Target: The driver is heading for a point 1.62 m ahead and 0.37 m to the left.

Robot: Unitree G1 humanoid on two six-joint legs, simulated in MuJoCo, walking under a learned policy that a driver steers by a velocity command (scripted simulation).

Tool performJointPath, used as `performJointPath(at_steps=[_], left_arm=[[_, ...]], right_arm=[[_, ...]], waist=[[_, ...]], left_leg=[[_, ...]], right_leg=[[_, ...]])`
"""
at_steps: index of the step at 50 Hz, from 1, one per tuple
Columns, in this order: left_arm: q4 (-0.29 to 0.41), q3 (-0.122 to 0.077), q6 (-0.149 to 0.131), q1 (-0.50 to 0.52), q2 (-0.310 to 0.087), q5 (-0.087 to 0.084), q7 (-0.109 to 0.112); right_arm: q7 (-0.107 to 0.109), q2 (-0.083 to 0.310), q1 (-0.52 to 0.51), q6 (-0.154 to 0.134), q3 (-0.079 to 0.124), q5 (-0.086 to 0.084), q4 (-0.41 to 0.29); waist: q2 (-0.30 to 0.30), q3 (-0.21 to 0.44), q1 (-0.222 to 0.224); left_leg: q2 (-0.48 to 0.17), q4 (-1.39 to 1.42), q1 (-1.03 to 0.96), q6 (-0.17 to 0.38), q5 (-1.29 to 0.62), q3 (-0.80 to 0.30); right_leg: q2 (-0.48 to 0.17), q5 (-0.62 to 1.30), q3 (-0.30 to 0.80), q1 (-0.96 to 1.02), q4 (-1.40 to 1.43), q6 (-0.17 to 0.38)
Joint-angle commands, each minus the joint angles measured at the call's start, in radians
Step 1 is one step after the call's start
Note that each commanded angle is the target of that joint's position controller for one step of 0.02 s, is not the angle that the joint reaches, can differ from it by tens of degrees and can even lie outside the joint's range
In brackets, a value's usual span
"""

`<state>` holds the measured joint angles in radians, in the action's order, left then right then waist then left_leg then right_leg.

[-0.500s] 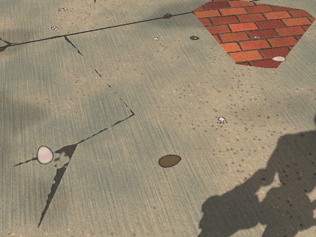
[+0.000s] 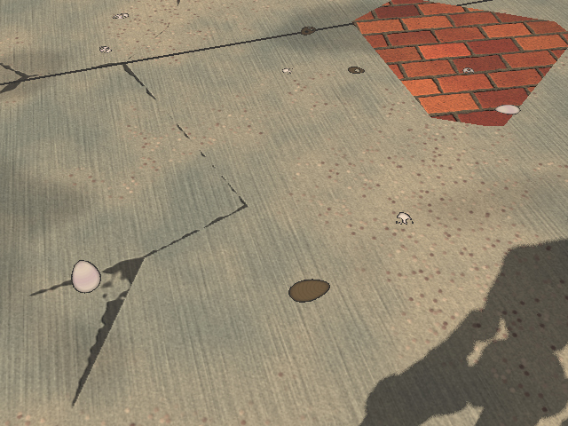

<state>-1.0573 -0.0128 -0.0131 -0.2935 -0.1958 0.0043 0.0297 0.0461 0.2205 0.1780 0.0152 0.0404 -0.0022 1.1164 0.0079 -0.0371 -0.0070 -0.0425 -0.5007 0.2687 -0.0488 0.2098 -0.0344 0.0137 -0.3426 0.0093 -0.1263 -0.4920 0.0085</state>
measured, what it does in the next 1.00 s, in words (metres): walks ahead: right foot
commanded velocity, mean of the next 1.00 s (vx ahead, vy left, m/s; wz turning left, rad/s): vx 0.33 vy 0.00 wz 0.00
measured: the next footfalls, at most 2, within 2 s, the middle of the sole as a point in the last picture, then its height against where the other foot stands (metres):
right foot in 0.82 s outside the picture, level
left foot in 1.28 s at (254, 363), level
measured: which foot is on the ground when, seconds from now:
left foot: down 0.00-0.82, up 0.84-1.00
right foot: down 0.00-0.34, up 0.36-0.80, down 0.82-1.00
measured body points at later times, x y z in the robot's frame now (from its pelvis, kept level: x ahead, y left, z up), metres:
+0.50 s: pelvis +0.09 +0.05 +0.01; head +0.10 +0.06 +0.46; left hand +0.16 +0.31 -0.14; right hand +0.05 -0.20 -0.13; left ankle +0.04 +0.13 -0.74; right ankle +0.06 -0.10 -0.65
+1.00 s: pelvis +0.36 -0.02 +0.00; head +0.39 -0.03 +0.45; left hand +0.45 +0.24 -0.13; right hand +0.42 -0.29 -0.14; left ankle +0.30 +0.13 -0.64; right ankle +0.41 -0.10 -0.74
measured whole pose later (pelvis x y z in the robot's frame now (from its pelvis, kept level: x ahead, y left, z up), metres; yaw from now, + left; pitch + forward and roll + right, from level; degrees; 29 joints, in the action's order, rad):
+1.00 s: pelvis +0.36 -0.02 +0.00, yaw +0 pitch +0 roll -1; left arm -0.97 -0.05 -0.11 -0.20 -0.24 0.00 -0.05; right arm 0.02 0.26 0.26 -0.10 0.05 -0.03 0.97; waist 0.03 -0.05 0.01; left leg -0.08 -1.21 0.47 0.05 0.33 -0.04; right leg 0.06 -0.13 -0.08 -0.28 -0.40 0.07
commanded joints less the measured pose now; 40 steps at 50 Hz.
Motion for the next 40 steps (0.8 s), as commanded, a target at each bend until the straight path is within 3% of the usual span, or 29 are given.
performJointPath(at_steps=[1,5,7,8,10,11,12,14,16,17,18,19,20,21,22,24,27,30,35,38,39,40], left_arm=[[0.013,-0.014,-0.006,-0.065,-0.096,0.000,0.003],[0.005,-0.011,-0.006,-0.079,-0.090,-0.001,0.004],[-0.008,-0.017,-0.001,-0.108,-0.103,-0.009,0.008],[0.002,-0.027,0.002,-0.101,-0.137,-0.015,0.011],[0.014,-0.049,-0.008,-0.130,-0.197,-0.027,0.012],[0.021,-0.058,-0.018,-0.123,-0.216,-0.032,0.013],[0.027,-0.058,-0.030,-0.109,-0.202,-0.030,0.012],[0.043,-0.054,-0.042,-0.066,-0.174,-0.036,0.005],[0.064,-0.051,-0.040,-0.014,-0.164,-0.041,-0.002],[0.082,-0.043,-0.048,0.014,-0.142,-0.034,-0.006],[0.121,-0.028,-0.065,0.008,-0.078,-0.028,-0.002],[0.136,-0.030,-0.082,0.023,-0.083,-0.046,-0.003],[0.140,-0.035,-0.092,0.033,-0.101,-0.063,-0.012],[0.132,-0.036,-0.099,0.037,-0.106,-0.059,-0.020],[0.129,-0.045,-0.104,0.046,-0.118,-0.048,-0.020],[0.127,-0.063,-0.097,0.062,-0.140,-0.034,-0.029],[0.152,-0.056,-0.081,0.133,-0.090,-0.027,-0.038],[0.211,-0.040,-0.080,0.281,-0.064,-0.027,-0.042],[0.263,-0.030,-0.086,0.422,-0.080,-0.037,-0.065],[0.277,-0.041,-0.096,0.410,-0.116,-0.036,-0.079],[0.267,-0.054,-0.097,0.356,-0.143,-0.036,-0.079],[0.233,-0.075,-0.097,0.231,-0.178,-0.036,-0.075]], right_arm=[[0.004,0.101,0.023,-0.006,0.013,0.000,-0.021],[0.004,0.096,0.035,-0.005,0.011,0.000,-0.017],[0.005,0.081,0.053,-0.003,0.008,-0.004,-0.006],[0.005,0.085,0.047,-0.005,0.010,-0.008,-0.011],[-0.005,0.065,-0.015,-0.030,0.006,-0.009,-0.049],[-0.015,0.055,-0.030,-0.048,0.003,-0.014,-0.064],[-0.025,0.052,-0.035,-0.066,0.003,-0.021,-0.074],[-0.043,0.050,0.007,-0.095,0.005,-0.034,-0.075],[-0.049,0.066,0.190,-0.106,0.025,-0.028,0.003],[-0.049,0.117,0.315,-0.108,0.045,-0.019,0.032],[-0.054,0.247,0.447,-0.114,0.073,-0.024,0.041],[-0.061,0.196,0.426,-0.129,0.047,-0.002,0.036],[-0.060,0.144,0.324,-0.140,0.030,-0.006,0.005],[-0.064,0.110,0.254,-0.143,0.018,-0.006,-0.023],[-0.069,0.100,0.213,-0.142,0.011,-0.005,-0.040],[-0.066,0.060,0.233,-0.131,-0.005,0.001,-0.042],[-0.046,0.095,0.303,-0.118,-0.004,0.005,-0.034],[-0.030,0.124,0.301,-0.107,0.000,0.007,-0.054],[-0.024,0.137,0.355,-0.103,0.012,-0.010,-0.049],[-0.023,0.156,0.333,-0.094,0.025,-0.013,-0.056],[-0.023,0.172,0.318,-0.089,0.030,-0.009,-0.063],[-0.024,0.177,0.299,-0.081,0.033,-0.004,-0.070]], waist=[[-0.009,-0.011,0.000],[-0.008,-0.015,0.001],[-0.039,-0.013,0.007],[-0.079,-0.046,0.014],[-0.174,-0.128,0.045],[-0.197,-0.164,0.046],[-0.195,-0.189,0.038],[-0.171,-0.187,-0.003],[-0.104,-0.109,-0.078],[0.028,-0.051,-0.125],[0.313,0.031,-0.142],[0.260,0.037,-0.112],[0.152,-0.049,-0.066],[0.092,-0.069,-0.044],[0.061,-0.081,-0.026],[0.081,-0.066,-0.020],[0.063,-0.061,-0.030],[0.057,-0.087,-0.053],[0.073,-0.128,-0.071],[0.086,-0.092,-0.024],[0.108,-0.040,0.012],[0.124,0.043,0.082]], left_leg=[[0.003,0.042,-0.104,0.035,-0.159,0.015],[0.005,0.043,-0.100,0.036,-0.154,0.014],[0.053,-0.002,-0.077,0.039,0.096,0.066],[0.084,-0.059,-0.017,0.043,0.244,0.101],[0.082,-0.226,0.136,0.056,0.259,0.122],[0.039,-0.300,0.191,0.074,0.222,0.088],[0.008,-0.332,0.240,0.092,0.231,0.063],[-0.014,-0.202,0.204,0.126,0.266,0.059],[0.063,-0.002,-0.144,0.115,0.088,0.122],[-0.031,0.081,-0.292,0.139,0.104,-0.052],[-0.268,0.269,-0.448,0.271,0.217,-0.500],[-0.366,0.357,-0.413,0.343,0.322,-0.743],[-0.364,0.341,-0.359,0.323,0.331,-0.646],[-0.308,0.341,-0.318,0.284,0.294,-0.501],[-0.265,0.351,-0.291,0.253,0.199,-0.392],[-0.187,0.362,-0.269,0.208,-0.020,-0.215],[-0.171,0.372,-0.282,0.225,-0.224,-0.123],[-0.160,0.402,-0.233,0.227,-0.239,-0.070],[-0.188,0.416,-0.259,0.225,-0.240,-0.024],[-0.221,0.326,-0.358,0.200,-0.446,-0.001],[-0.223,0.251,-0.378,0.190,-0.632,0.009],[-0.203,0.100,-0.368,0.173,-0.804,0.034]], right_leg=[[-0.032,0.149,0.022,-0.143,0.123,0.010],[-0.030,0.141,0.018,-0.146,0.124,0.009],[-0.029,-0.133,0.032,-0.152,0.157,0.035],[-0.057,-0.312,0.082,-0.171,0.188,0.068],[-0.212,-0.527,0.293,-0.175,0.298,0.161],[-0.291,-0.525,0.388,-0.180,0.334,0.207],[-0.326,-0.468,0.423,-0.161,0.339,0.228],[-0.302,-0.323,0.352,-0.129,0.283,0.196],[-0.181,-0.149,0.186,-0.252,0.135,0.132],[-0.096,0.036,0.072,-0.337,-0.123,0.085],[0.036,-0.081,-0.060,-0.537,-0.474,0.018],[0.027,-0.208,0.071,-0.625,-0.694,0.031],[-0.037,-0.138,0.104,-0.700,-0.789,0.061],[-0.082,-0.034,0.092,-0.702,-0.789,0.082],[-0.113,0.051,0.077,-0.693,-0.731,0.090],[-0.138,0.138,0.042,-0.620,-0.627,0.078],[-0.136,0.197,-0.004,-0.642,-0.513,0.033],[-0.117,0.297,-0.027,-0.618,-0.296,0.005],[-0.081,0.380,-0.048,-0.543,-0.102,0.024],[-0.057,0.322,-0.049,-0.472,-0.044,0.069],[-0.027,0.294,-0.068,-0.379,-0.050,0.086],[0.010,0.275,-0.091,-0.217,-0.057,0.110]])
Over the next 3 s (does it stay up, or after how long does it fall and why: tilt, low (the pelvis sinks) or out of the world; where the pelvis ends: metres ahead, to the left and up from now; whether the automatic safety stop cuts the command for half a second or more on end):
stays up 0.80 -0.04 0.00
